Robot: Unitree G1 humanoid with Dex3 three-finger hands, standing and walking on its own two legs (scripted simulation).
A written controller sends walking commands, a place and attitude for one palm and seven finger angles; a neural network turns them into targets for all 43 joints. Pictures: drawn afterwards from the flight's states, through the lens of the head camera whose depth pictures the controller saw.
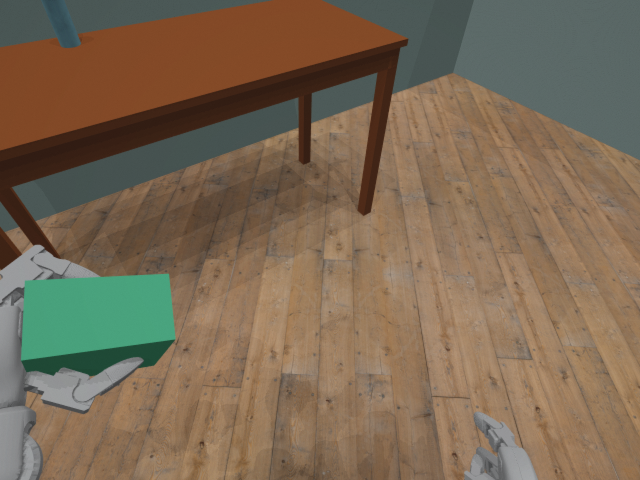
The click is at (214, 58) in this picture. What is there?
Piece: table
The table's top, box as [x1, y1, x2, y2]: [0, 0, 407, 160]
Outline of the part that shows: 407,38 321,0 271,0 78,34 81,44 72,48 61,47 56,38 0,47 0,160 406,45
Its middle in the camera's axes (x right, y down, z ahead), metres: -0.41 -0.55 +1.14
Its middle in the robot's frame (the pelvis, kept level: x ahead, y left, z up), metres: +1.21 +0.47 +0.00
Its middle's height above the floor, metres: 0.78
